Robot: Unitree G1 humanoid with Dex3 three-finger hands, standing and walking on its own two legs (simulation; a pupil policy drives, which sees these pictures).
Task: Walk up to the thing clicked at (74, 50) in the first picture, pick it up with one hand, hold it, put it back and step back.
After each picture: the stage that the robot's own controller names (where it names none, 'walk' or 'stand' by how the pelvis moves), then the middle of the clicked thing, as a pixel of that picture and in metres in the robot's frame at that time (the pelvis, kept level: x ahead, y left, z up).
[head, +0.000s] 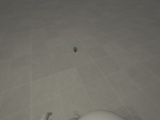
stand; (75, 49) +1.46 +0.37 -0.72
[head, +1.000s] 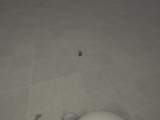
walk; (79, 53) +1.34 +0.17 -0.70
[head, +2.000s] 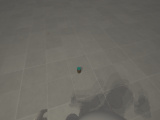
walk; (79, 70) +0.82 +0.17 -0.71
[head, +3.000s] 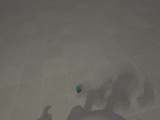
walk; (78, 89) +0.48 +0.19 -0.69
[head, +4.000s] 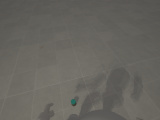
stand; (73, 102) +0.33 +0.20 -0.71
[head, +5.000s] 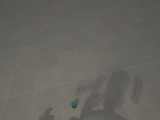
stand; (73, 104) +0.31 +0.19 -0.72
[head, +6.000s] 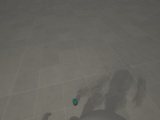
stand; (75, 102) +0.34 +0.20 -0.72
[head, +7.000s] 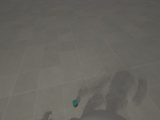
stand; (75, 103) +0.33 +0.20 -0.72
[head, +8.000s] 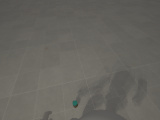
go down; (75, 104) +0.33 +0.20 -0.72
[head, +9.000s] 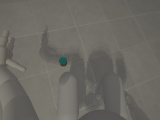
go down; (63, 62) +0.44 +0.19 -0.33
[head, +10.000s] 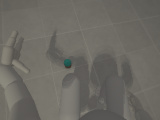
approach; (67, 64) +0.44 +0.17 -0.32
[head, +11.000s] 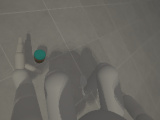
close in; (39, 56) +0.44 +0.22 -0.23
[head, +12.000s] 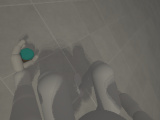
close; (27, 57) +0.43 +0.23 -0.23
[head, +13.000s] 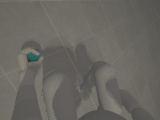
lift; (33, 56) +0.41 +0.22 -0.24
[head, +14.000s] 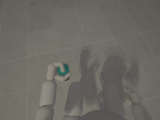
lift; (64, 73) +0.33 +0.19 -0.04
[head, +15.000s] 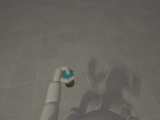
hold; (69, 78) +0.31 +0.16 -0.02
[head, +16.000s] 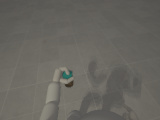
hold; (68, 79) +0.31 +0.17 -0.01
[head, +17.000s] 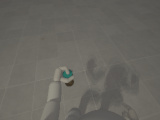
crouch; (68, 78) +0.32 +0.17 -0.03
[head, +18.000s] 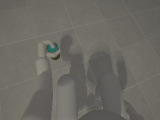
lower; (54, 52) +0.48 +0.20 -0.10
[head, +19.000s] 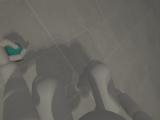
lower; (15, 53) +0.46 +0.26 -0.24
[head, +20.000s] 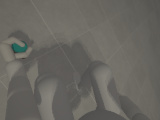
lower; (20, 50) +0.46 +0.25 -0.24
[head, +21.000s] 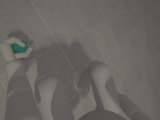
lower; (20, 50) +0.46 +0.25 -0.24
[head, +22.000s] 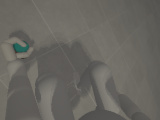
lower; (22, 50) +0.46 +0.24 -0.24
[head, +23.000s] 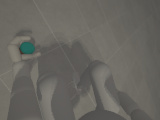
open; (25, 50) +0.45 +0.23 -0.25
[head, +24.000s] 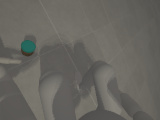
stand; (28, 48) +0.45 +0.23 -0.24
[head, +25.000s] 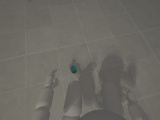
walk; (73, 69) +0.45 +0.16 -0.45
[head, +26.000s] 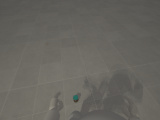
stand; (75, 98) +0.38 +0.16 -0.66
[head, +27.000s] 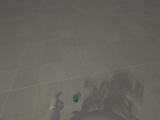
stand; (75, 98) +0.39 +0.17 -0.67
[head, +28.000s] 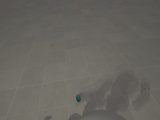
stand; (78, 98) +0.39 +0.16 -0.71
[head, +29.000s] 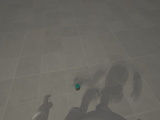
walk; (77, 87) +0.44 +0.13 -0.70
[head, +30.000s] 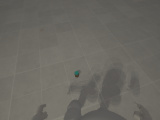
walk; (76, 74) +0.62 +0.19 -0.69
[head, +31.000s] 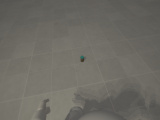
walk; (82, 58) +0.96 +0.18 -0.69
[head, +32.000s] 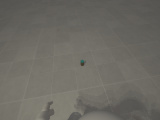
stand; (82, 63) +0.99 +0.16 -0.71
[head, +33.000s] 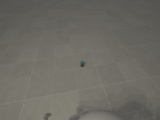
stand; (82, 64) +1.01 +0.17 -0.72
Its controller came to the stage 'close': yes
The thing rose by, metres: 0.72
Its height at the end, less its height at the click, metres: +0.00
